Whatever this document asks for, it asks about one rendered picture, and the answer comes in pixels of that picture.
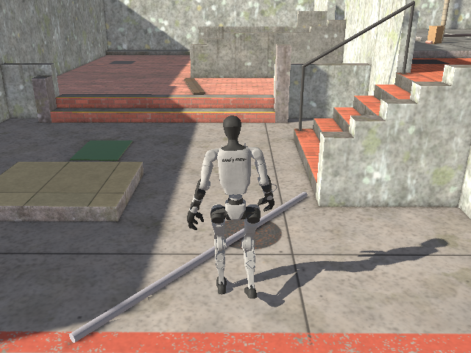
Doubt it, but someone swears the right robot forearm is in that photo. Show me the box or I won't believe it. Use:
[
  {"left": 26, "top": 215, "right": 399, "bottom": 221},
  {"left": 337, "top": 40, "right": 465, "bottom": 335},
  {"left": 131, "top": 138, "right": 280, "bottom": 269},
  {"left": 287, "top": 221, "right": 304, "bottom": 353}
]
[{"left": 261, "top": 175, "right": 273, "bottom": 200}]

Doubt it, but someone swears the left robot forearm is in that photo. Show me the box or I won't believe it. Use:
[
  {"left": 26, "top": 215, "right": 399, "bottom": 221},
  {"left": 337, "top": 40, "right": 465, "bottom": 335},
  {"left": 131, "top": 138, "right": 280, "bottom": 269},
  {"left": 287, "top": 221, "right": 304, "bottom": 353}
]
[{"left": 189, "top": 179, "right": 206, "bottom": 213}]

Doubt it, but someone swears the robot right foot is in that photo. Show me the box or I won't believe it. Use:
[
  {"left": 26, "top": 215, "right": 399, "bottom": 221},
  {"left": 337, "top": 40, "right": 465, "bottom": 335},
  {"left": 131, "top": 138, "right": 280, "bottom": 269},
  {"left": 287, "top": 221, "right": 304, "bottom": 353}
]
[{"left": 244, "top": 286, "right": 257, "bottom": 299}]

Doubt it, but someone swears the left robot upper arm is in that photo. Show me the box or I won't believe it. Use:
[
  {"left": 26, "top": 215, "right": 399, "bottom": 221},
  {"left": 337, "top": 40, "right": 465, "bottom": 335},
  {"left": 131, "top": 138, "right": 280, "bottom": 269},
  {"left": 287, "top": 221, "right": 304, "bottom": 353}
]
[{"left": 199, "top": 149, "right": 219, "bottom": 190}]

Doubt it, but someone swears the right robot upper arm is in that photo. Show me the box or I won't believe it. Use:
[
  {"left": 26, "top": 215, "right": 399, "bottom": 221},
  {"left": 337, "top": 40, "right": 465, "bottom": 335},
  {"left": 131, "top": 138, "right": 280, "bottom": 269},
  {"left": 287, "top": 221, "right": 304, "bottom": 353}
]
[{"left": 249, "top": 147, "right": 269, "bottom": 186}]

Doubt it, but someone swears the robot right hand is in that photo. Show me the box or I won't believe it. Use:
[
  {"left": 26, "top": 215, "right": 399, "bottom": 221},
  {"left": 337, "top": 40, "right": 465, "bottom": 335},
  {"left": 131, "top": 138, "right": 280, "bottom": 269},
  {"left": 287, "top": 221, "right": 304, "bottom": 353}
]
[{"left": 258, "top": 197, "right": 275, "bottom": 212}]

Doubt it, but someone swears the robot right thigh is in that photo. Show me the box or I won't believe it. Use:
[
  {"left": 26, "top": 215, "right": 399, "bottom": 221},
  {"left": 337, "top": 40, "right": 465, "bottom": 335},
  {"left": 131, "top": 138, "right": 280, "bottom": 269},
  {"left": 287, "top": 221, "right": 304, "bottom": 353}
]
[{"left": 241, "top": 204, "right": 261, "bottom": 251}]

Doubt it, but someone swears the robot left hand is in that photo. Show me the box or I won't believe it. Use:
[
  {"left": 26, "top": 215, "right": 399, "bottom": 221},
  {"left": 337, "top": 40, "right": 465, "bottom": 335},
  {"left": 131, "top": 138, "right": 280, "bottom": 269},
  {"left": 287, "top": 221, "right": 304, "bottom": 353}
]
[{"left": 187, "top": 211, "right": 204, "bottom": 230}]

